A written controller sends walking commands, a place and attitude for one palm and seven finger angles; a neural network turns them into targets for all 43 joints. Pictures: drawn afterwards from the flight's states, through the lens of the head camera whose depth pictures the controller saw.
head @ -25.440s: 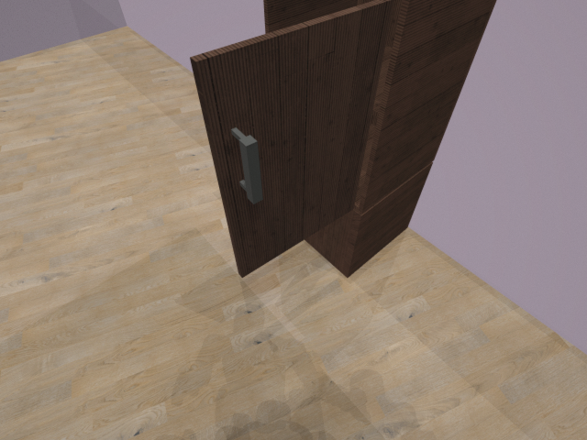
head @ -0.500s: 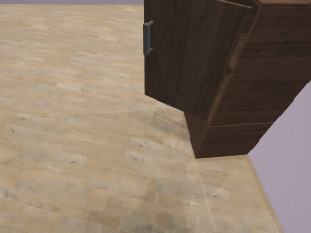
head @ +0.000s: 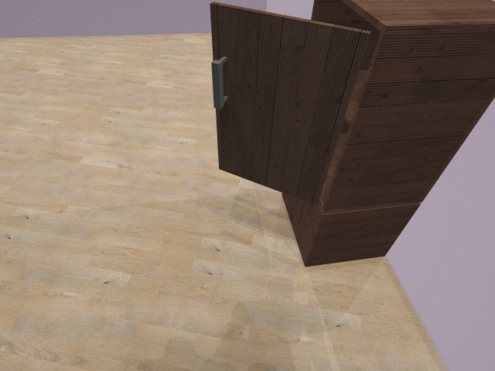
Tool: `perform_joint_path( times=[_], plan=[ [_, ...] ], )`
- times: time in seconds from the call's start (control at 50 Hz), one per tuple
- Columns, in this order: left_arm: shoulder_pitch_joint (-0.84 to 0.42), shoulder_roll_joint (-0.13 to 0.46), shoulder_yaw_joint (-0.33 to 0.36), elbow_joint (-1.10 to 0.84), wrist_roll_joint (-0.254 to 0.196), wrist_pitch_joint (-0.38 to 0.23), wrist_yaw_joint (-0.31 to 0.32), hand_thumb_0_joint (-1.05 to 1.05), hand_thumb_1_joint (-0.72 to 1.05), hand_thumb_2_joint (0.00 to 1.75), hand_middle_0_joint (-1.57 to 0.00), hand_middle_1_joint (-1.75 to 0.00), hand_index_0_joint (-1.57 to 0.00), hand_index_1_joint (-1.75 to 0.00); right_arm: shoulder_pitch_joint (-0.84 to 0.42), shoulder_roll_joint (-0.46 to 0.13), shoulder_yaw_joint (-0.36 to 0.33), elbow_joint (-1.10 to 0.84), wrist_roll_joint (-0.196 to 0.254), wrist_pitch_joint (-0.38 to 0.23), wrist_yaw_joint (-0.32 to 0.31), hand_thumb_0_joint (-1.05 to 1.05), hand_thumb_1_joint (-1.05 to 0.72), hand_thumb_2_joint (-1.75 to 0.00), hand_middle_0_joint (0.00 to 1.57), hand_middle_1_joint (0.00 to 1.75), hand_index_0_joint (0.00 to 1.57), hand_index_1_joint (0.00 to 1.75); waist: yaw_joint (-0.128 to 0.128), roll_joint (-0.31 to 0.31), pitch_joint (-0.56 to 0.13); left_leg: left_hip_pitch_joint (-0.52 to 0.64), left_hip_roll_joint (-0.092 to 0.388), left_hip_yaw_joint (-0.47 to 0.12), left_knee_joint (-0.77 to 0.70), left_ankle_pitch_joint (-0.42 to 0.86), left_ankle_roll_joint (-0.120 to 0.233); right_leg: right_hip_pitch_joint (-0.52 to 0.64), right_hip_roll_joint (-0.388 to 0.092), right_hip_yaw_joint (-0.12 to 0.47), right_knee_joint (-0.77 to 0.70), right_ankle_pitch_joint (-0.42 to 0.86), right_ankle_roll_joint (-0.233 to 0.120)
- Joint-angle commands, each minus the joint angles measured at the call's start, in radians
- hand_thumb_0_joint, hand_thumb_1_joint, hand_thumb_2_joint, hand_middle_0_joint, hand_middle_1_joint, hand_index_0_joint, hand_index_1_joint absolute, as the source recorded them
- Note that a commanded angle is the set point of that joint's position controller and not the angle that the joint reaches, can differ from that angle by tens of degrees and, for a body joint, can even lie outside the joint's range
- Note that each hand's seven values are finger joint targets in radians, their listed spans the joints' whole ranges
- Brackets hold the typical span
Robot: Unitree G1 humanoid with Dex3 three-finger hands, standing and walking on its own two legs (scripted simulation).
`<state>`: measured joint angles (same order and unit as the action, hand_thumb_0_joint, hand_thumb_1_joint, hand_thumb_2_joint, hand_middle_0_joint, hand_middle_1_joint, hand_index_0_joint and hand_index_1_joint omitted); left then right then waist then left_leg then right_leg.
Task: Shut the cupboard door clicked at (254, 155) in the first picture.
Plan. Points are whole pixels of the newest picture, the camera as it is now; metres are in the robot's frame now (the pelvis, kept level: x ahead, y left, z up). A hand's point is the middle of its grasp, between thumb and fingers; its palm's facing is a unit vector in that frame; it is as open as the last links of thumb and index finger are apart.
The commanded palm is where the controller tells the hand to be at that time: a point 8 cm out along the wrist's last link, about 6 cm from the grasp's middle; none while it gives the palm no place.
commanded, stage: let the arm hang, fingers relaxed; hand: left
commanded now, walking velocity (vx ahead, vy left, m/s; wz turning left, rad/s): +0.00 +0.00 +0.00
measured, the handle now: (221, 82) +0.87 +0.13 +0.04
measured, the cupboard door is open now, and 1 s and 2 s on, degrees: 55 55 55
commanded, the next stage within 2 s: look to check the result in 0.08 s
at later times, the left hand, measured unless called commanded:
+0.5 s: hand out of the picture -0.04 +0.16 -0.18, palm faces +0.04 -0.98 -0.18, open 7.4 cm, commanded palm none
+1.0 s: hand out of the picture +0.00 +0.16 -0.19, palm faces +0.10 -0.98 -0.19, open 7.4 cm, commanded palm none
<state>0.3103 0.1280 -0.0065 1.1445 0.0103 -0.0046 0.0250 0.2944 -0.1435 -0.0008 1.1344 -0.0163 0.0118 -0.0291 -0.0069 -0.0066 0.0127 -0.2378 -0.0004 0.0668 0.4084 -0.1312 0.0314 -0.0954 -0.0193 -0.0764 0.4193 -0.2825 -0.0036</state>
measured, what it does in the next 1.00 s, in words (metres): stands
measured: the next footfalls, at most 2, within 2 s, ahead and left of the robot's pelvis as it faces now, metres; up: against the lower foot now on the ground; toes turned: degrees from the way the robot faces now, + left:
right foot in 1.60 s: +0.08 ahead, -0.14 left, +0.00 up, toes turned +27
left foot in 2.00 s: -0.03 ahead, +0.08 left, +0.00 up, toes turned +49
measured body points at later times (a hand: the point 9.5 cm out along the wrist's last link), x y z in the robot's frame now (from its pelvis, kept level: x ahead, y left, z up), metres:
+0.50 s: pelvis +0.01 +0.00 +0.00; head +0.02 +0.00 +0.45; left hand -0.04 +0.21 -0.16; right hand -0.01 -0.21 -0.16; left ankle +0.06 +0.10 -0.74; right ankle -0.03 -0.11 -0.74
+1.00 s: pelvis +0.02 -0.01 -0.01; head +0.03 +0.00 +0.44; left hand +0.00 +0.22 -0.17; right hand +0.02 -0.23 -0.17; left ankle +0.06 +0.10 -0.74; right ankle -0.03 -0.11 -0.74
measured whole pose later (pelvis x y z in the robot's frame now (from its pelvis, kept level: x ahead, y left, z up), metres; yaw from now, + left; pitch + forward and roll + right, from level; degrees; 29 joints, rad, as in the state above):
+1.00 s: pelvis +0.02 -0.01 -0.01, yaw +3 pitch -2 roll -1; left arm 0.29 0.14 0.03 1.10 0.02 0.01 0.04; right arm 0.28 -0.14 -0.02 1.10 -0.02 0.03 -0.02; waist -0.01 0.01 0.06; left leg -0.31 0.00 0.02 0.55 -0.21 0.02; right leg -0.11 -0.02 -0.14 0.49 -0.36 -0.01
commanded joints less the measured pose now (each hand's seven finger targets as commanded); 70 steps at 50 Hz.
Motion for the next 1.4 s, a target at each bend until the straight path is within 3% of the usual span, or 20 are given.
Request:
perform_joint_path(
  times=[0.0, 0.14, 0.26, 0.42, 0.74, 0.84, 0.9, 0.94, 1.0, 1.04, 1.06, 1.08, 1.1, 1.12, 1.14, 1.18, 1.2, 1.24, 1.28, 1.38],
  plan=[
    [0.099, 0.109, 0.028, -0.002, 0.0, 0.001, 0.011, 0.0, 0.9, 0.9, -0.2, -0.3, -0.2, -0.3, 0.055, -0.084, -0.013, -0.017, 0.001, -0.008, -0.009, 0.0, -0.9, -0.9, 0.2, 0.3, 0.2, 0.3, 0.001, 0.044, 0.108, 0.011, 0.09, -0.129, -0.101, -0.06, -0.002, -0.125, -0.088, 0.09, -0.122, -0.014, -0.04],
    [0.11, 0.104, 0.029, -0.001, 0.0, -0.005, 0.014, 0.0, 0.9, 0.9, -0.2, -0.3, -0.2, -0.3, 0.074, -0.08, -0.015, -0.018, 0.004, -0.011, -0.011, 0.0, -0.9, -0.9, 0.2, 0.3, 0.2, 0.3, 0.002, 0.004, 0.086, 0.034, 0.093, -0.118, -0.075, 0.006, 0.001, -0.113, -0.09, 0.086, -0.126, 0.023, -0.042],
    [0.115, 0.094, 0.029, 0.004, -0.001, -0.006, 0.016, 0.0, 0.9, 0.9, -0.2, -0.3, -0.2, -0.3, 0.073, -0.073, -0.015, -0.01, 0.005, -0.012, -0.013, 0.0, -0.9, -0.9, 0.2, 0.3, 0.2, 0.3, 0.0, 0.015, 0.085, 0.04, 0.096, -0.115, -0.065, 0.043, 0.003, -0.103, -0.091, 0.086, -0.123, 0.049, -0.041],
    [0.126, 0.092, 0.027, 0.01, -0.001, -0.002, 0.016, 0.0, 0.9, 0.9, -0.2, -0.3, -0.2, -0.3, 0.07, -0.075, -0.016, -0.008, 0.005, -0.008, -0.013, 0.0, -0.9, -0.9, 0.2, 0.3, 0.2, 0.3, -0.002, 0.012, 0.102, 0.046, 0.096, -0.118, -0.079, -0.014, 0.004, -0.123, -0.087, 0.086, -0.125, 0.013, -0.04],
    [0.112, 0.116, 0.029, 0.008, 0.0, -0.009, 0.016, 0.0, 0.9, 0.9, -0.2, -0.3, -0.2, -0.3, 0.041, -0.102, -0.016, -0.013, 0.007, -0.014, -0.014, 0.0, -0.9, -0.9, 0.2, 0.3, 0.2, 0.3, 0.001, 0.013, 0.087, 0.073, 0.102, -0.113, -0.067, 0.063, 0.005, -0.096, -0.091, 0.091, -0.134, 0.073, -0.04],
    [0.106, 0.117, 0.041, -0.007, 0.001, 0.003, 0.02, 0.0, 0.9, 0.9, -0.2, -0.3, -0.2, -0.3, 0.037, -0.089, -0.018, -0.025, 0.005, -0.003, -0.01, 0.0, -0.9, -0.9, 0.2, 0.3, 0.2, 0.3, 0.005, 0.013, 0.107, 0.005, 0.089, -0.116, -0.021, 0.085, 0.001, -0.077, -0.109, 0.06, -0.086, 0.079, -0.038],
    [0.084, 0.152, 0.065, -0.043, 0.003, 0.014, 0.022, 0.0, 0.9, 0.9, -0.2, -0.3, -0.2, -0.3, 0.02, -0.097, -0.03, -0.053, 0.002, 0.009, -0.003, 0.0, -0.9, -0.9, 0.2, 0.3, 0.2, 0.3, 0.008, -0.033, 0.099, -0.085, 0.063, -0.1, 0.07, 0.063, -0.005, -0.059, -0.16, 0.063, -0.062, 0.074, -0.066],
    [0.062, 0.179, 0.081, -0.073, 0.009, 0.017, 0.023, 0.0, 0.9, 0.9, -0.2, -0.3, -0.2, -0.3, 0.013, -0.094, -0.039, -0.079, 0.0, 0.016, 0.001, 0.0, -0.9, -0.9, 0.2, 0.3, 0.2, 0.3, 0.007, -0.098, 0.082, -0.124, 0.038, -0.058, 0.196, 0.023, -0.016, -0.063, -0.237, 0.089, -0.073, 0.098, -0.11],
    [0.004, 0.198, 0.095, -0.127, 0.018, 0.016, 0.024, 0.0, 0.9, 0.9, -0.2, -0.3, -0.2, -0.3, -0.029, -0.093, -0.058, -0.125, -0.004, 0.03, 0.009, 0.0, -0.9, -0.9, 0.2, 0.3, 0.2, 0.3, 0.004, -0.147, 0.103, -0.218, 0.041, -0.025, 0.449, -0.284, -0.039, -0.073, -0.354, 0.097, -0.068, 0.292, -0.186],
    [-0.032, 0.209, 0.105, -0.153, 0.027, 0.017, 0.028, 0.0, 0.9, 0.9, -0.2, -0.3, -0.2, -0.3, -0.038, -0.099, -0.064, -0.154, 0.001, 0.028, 0.018, 0.0, -0.9, -0.9, 0.2, 0.3, 0.2, 0.3, -0.006, -0.138, 0.117, -0.227, 0.078, -0.03, 0.424, -0.341, -0.04, -0.068, -0.384, 0.049, -0.004, 0.403, -0.183],
    [-0.047, 0.225, 0.11, -0.161, 0.025, 0.016, 0.026, 0.0, 0.9, 0.9, -0.2, -0.3, -0.2, -0.3, -0.025, -0.1, -0.063, -0.158, 0.001, 0.025, 0.023, 0.0, -0.9, -0.9, 0.2, 0.3, 0.2, 0.3, -0.016, -0.113, 0.114, -0.192, 0.083, -0.022, 0.31, -0.275, -0.04, -0.057, -0.365, -0.001, 0.076, 0.453, -0.153],
    [-0.041, 0.226, 0.112, -0.171, 0.017, 0.018, 0.021, 0.0, 0.9, 0.9, -0.2, -0.3, -0.2, -0.3, 0.03, -0.119, -0.065, -0.15, -0.003, 0.019, 0.024, 0.0, -0.9, -0.9, 0.2, 0.3, 0.2, 0.3, -0.035, -0.017, 0.068, -0.074, 0.081, -0.04, 0.18, -0.025, -0.023, -0.095, -0.306, -0.066, 0.227, 0.437, -0.088],
    [-0.006, 0.194, 0.111, -0.191, 0.003, 0.024, 0.016, 0.0, 0.9, 0.9, -0.2, -0.3, -0.2, -0.3, 0.094, -0.178, -0.07, -0.15, -0.013, 0.008, 0.021, 0.0, -0.9, -0.9, 0.2, 0.3, 0.2, 0.3, -0.046, 0.238, 0.027, 0.01, 0.199, -0.299, 0.029, 0.392, 0.057, -0.216, -0.164, -0.129, 0.452, 0.177, 0.008],
    [-0.026, 0.157, 0.096, -0.228, -0.006, 0.031, 0.016, 0.0, 0.9, 0.9, -0.2, -0.3, -0.2, -0.3, 0.137, -0.246, -0.083, -0.139, -0.014, 0.007, 0.006, 0.0, -0.9, -0.9, 0.2, 0.3, 0.2, 0.3, -0.056, 0.396, -0.014, 0.109, 0.358, -0.563, -0.053, 0.669, 0.175, -0.372, -0.036, -0.064, 0.658, -0.393, 0.051],
    [-0.073, 0.182, 0.092, -0.248, 0.006, 0.039, 0.019, 0.0, 0.9, 0.9, -0.2, -0.3, -0.2, -0.3, 0.147, -0.262, -0.089, -0.125, -0.013, 0.013, 0.002, 0.0, -0.9, -0.9, 0.2, 0.3, 0.2, 0.3, -0.068, 0.263, -0.032, 0.073, 0.364, -0.529, -0.083, 0.388, 0.191, -0.351, -0.049, 0.051, 0.733, -0.382, 0.025],
    [-0.124, 0.176, 0.105, -0.254, 0.013, 0.048, 0.013, 0.0, 0.9, 0.9, -0.2, -0.3, -0.2, -0.3, 0.074, -0.25, -0.088, -0.167, -0.018, 0.012, -0.005, 0.0, -0.9, -0.9, 0.2, 0.3, 0.2, 0.3, -0.046, 0.169, -0.007, -0.014, 0.316, -0.543, -0.149, -0.022, 0.117, -0.421, -0.066, 0.101, 0.78, -0.235, 0.03],
    [-0.133, 0.177, 0.106, -0.258, 0.016, 0.045, 0.006, 0.0, 0.9, 0.9, -0.2, -0.3, -0.2, -0.3, 0.029, -0.243, -0.085, -0.183, -0.017, 0.009, -0.006, 0.0, -0.9, -0.9, 0.2, 0.3, 0.2, 0.3, -0.031, 0.133, 0.009, -0.037, 0.284, -0.5, -0.16, -0.099, 0.102, -0.433, -0.07, 0.113, 0.777, -0.157, 0.039],
    [-0.127, 0.177, 0.106, -0.263, 0.019, 0.035, -0.004, 0.0, 0.9, 0.9, -0.2, -0.3, -0.2, -0.3, -0.003, -0.239, -0.084, -0.203, -0.015, -0.001, -0.008, 0.0, -0.9, -0.9, 0.2, 0.3, 0.2, 0.3, -0.014, 0.063, -0.022, -0.009, 0.232, -0.448, -0.154, -0.083, 0.096, -0.44, -0.059, 0.111, 0.744, -0.077, 0.055],
    [-0.119, 0.173, 0.107, -0.267, 0.018, 0.035, -0.005, 0.0, 0.9, 0.9, -0.2, -0.3, -0.2, -0.3, -0.009, -0.244, -0.089, -0.21, -0.013, -0.003, -0.007, 0.0, -0.9, -0.9, 0.2, 0.3, 0.2, 0.3, -0.013, 0.068, -0.055, 0.028, 0.211, -0.419, -0.147, -0.048, 0.093, -0.438, -0.05, 0.109, 0.698, -0.06, 0.065],
    [-0.145, 0.182, 0.103, -0.308, 0.019, 0.041, -0.006, 0.0, 0.9, 0.9, -0.2, -0.3, -0.2, -0.3, -0.018, -0.265, -0.106, -0.229, -0.015, 0.01, 0.004, 0.0, -0.9, -0.9, 0.2, 0.3, 0.2, 0.3, -0.025, 0.141, -0.078, 0.053, 0.184, -0.451, -0.147, -0.092, 0.108, -0.413, -0.018, 0.097, 0.547, -0.098, 0.077]
  ],
)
